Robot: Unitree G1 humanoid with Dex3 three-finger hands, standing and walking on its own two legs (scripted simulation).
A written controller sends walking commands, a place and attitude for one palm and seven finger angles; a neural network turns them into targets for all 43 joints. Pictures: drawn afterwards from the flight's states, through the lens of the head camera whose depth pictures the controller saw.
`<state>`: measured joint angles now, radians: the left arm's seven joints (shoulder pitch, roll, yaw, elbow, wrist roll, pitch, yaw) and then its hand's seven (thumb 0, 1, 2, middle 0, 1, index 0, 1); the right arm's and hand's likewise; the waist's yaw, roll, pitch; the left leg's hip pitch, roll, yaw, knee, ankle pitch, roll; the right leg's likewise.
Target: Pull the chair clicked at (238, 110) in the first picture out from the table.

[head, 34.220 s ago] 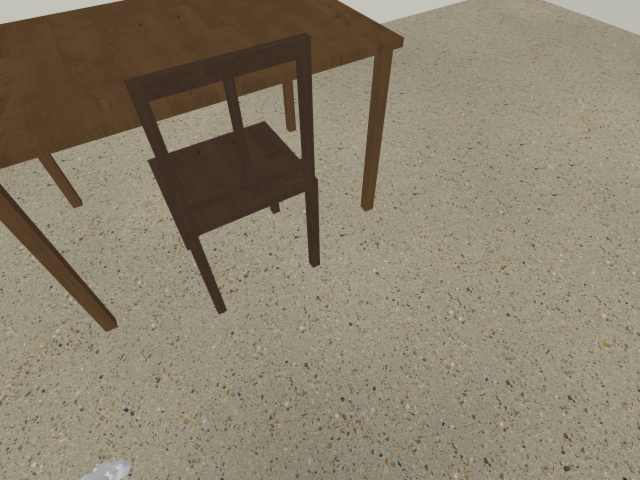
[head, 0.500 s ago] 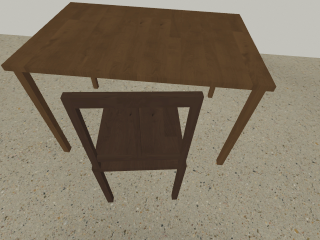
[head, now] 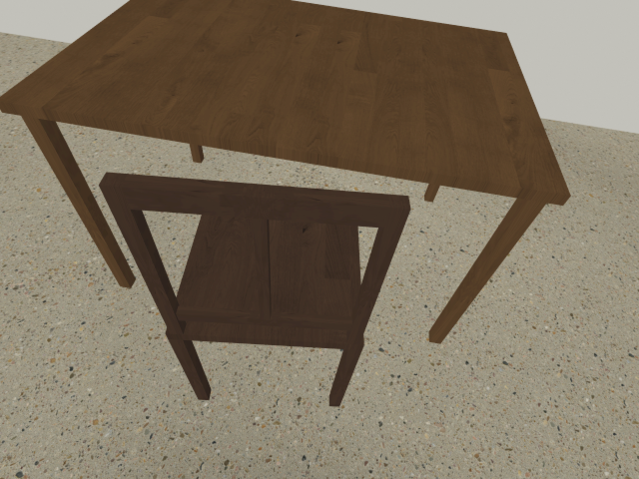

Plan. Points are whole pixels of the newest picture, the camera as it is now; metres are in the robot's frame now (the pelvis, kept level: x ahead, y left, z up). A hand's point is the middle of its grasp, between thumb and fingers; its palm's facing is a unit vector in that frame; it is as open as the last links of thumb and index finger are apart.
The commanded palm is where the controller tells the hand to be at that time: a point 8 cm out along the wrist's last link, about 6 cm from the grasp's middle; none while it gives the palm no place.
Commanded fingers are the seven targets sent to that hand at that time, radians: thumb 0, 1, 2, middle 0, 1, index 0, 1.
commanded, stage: shuffle to correct the standing spot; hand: left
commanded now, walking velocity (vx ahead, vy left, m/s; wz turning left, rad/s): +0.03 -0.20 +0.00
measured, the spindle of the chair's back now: (263, 272) +0.44 +0.12 -0.08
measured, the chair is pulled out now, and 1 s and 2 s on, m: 0.16 0.16 0.16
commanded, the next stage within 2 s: come to a stop and stand still in 0.12 s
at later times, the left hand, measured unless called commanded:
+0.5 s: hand out of the picture +0.06 +0.09 -0.17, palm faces +0.06 -0.98 -0.17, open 7.3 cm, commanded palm none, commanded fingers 0.00 0.90 0.90 -0.20 -0.30 -0.20 -0.30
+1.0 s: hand out of the picture +0.03 +0.07 -0.16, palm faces +0.04 -0.99 -0.16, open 7.3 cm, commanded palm none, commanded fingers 0.00 0.90 0.90 -0.20 -0.30 -0.20 -0.30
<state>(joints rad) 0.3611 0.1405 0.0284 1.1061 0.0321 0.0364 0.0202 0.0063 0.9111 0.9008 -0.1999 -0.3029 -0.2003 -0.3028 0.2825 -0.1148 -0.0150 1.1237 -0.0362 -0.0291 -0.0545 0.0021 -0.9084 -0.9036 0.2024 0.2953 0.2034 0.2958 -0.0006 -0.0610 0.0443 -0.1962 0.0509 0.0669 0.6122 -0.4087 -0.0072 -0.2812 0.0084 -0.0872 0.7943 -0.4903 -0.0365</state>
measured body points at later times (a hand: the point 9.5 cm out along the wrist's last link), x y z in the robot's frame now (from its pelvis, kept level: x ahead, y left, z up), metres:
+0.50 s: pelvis +0.04 -0.08 +0.01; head +0.05 -0.06 +0.46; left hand +0.06 +0.14 -0.16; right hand +0.10 -0.31 -0.13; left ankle +0.02 +0.01 -0.73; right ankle +0.05 -0.19 -0.73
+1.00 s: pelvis +0.05 -0.10 +0.02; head +0.06 -0.09 +0.47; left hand +0.03 +0.12 -0.14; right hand +0.05 -0.31 -0.14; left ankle +0.02 +0.01 -0.73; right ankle +0.06 -0.19 -0.73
